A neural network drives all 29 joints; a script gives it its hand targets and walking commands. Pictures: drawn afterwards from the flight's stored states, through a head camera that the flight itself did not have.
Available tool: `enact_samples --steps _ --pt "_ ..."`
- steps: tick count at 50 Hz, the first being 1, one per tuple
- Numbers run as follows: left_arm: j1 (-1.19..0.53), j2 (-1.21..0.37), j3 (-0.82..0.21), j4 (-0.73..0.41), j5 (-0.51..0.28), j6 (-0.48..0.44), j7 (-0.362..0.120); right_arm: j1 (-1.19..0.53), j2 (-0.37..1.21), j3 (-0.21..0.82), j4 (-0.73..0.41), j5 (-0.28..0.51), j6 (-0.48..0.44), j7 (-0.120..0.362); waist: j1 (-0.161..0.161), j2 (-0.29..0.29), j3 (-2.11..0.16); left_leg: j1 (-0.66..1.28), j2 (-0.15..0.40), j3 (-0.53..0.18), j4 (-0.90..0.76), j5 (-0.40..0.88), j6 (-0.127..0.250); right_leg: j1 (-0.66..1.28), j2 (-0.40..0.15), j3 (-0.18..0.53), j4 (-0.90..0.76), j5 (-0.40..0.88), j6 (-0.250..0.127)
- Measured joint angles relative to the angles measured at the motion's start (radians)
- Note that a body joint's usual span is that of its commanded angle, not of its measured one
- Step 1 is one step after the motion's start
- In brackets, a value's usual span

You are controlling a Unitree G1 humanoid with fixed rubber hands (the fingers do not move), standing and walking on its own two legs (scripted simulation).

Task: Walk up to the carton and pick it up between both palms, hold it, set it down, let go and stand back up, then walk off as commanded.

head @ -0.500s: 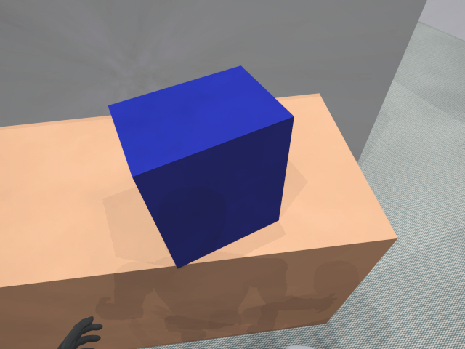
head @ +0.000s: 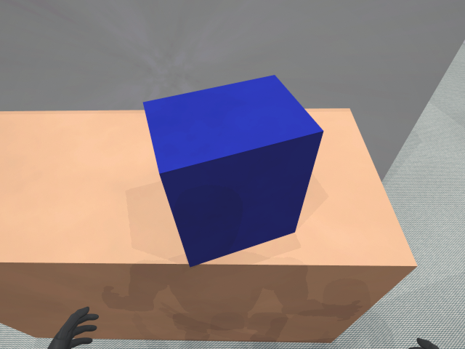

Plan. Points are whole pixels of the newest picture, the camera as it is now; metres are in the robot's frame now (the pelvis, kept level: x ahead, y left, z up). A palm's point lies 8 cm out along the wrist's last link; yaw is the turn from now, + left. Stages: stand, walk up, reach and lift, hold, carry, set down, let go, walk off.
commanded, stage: walk up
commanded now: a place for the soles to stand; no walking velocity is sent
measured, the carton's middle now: (229, 176) +0.39 +0.02 +0.07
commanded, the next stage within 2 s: reach and lift in 0.96 s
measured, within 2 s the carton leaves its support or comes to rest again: neither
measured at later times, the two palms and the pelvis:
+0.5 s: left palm out of the picture +0.10 +0.33 -0.09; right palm out of the picture +0.12 -0.30 -0.08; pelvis +0.01 +0.01 +0.00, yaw +4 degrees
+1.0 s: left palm out of the picture +0.10 +0.34 -0.09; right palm (424, 337) +0.15 -0.31 -0.09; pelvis +0.02 +0.01 -0.01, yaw +5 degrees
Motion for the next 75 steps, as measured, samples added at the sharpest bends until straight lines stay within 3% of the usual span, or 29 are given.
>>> enact_samples --steps 22,37,45,48,52,56,60,65,75 --pt "0.034 -0.002 0.009 0.025 0.001 0.022 -0.003 -0.019 0.012 0.002 -0.009 -0.005 0.006 -0.012 0.011 -0.027 0.0 -0.039 -0.041 -0.043 0.063 -0.032 0.016 -0.002 -0.026 -0.024 0.033 -0.031 0.025" --pt "0.039 0.001 0.012 0.017 0.006 0.021 0.004 -0.053 -0.007 -0.004 -0.01 0.003 0.015 -0.017 0.032 0.0 0.018 -0.049 -0.05 -0.061 0.098 -0.053 0.014 -0.003 -0.034 -0.04 0.068 -0.067 0.018" --pt "0.043 0.013 0.016 0.019 0.006 0.023 0.001 -0.045 0.008 0.001 -0.023 0.0 0.014 -0.017 0.023 -0.005 0.012 -0.052 -0.039 -0.07 0.098 -0.059 0.01 -0.002 -0.022 -0.049 0.061 -0.069 0.012" --pt "0.04 0.008 0.012 0.018 0.005 0.018 0.002 -0.045 -0.002 -0.004 -0.025 0.003 0.014 -0.018 0.019 0.001 0.018 -0.063 -0.04 -0.058 0.126 -0.063 0.028 0.001 -0.026 -0.055 0.071 -0.076 0.009" --pt "0.037 0.016 0.018 -0.111 -0.011 0.216 0.053 -0.174 0.033 -0.082 0.124 -0.089 -0.124 0.044 0.016 -0.011 0.035 -0.077 -0.002 0.013 0.153 -0.085 0.003 -0.037 -0.009 -0.019 0.118 -0.088 0.012" --pt "-0.032 0.002 0.057 -0.237 0.023 0.327 0.074 -0.268 0.063 -0.095 0.192 -0.08 -0.217 0.089 0.02 -0.031 0.072 -0.074 0.032 0.047 0.167 -0.092 -0.009 -0.046 0.024 0.016 0.117 -0.071 0.002" --pt "-0.068 -0.034 0.066 -0.316 0.051 0.361 0.089 -0.27 0.051 -0.059 0.191 -0.03 -0.233 0.123 0.012 -0.039 0.072 -0.025 0.051 0.059 0.11 -0.067 -0.012 0.004 0.046 0.026 0.042 -0.032 -0.002" --pt "-0.047 -0.082 0.073 -0.322 0.058 0.377 0.097 -0.226 -0.001 -0.037 0.127 0.007 -0.204 0.152 -0.003 -0.034 0.05 0.06 0.056 0.081 0.012 -0.027 -0.006 0.081 0.053 0.043 -0.055 0.014 -0.002" --pt "0.06 -0.171 0.088 -0.409 0.027 0.361 0.141 -0.143 -0.028 -0.038 -0.013 0.045 -0.117 0.221 0.029 -0.032 0.015 0.115 0.052 0.128 -0.093 0.018 0.002 0.1 0.05 0.085 -0.119 0.052 0.002"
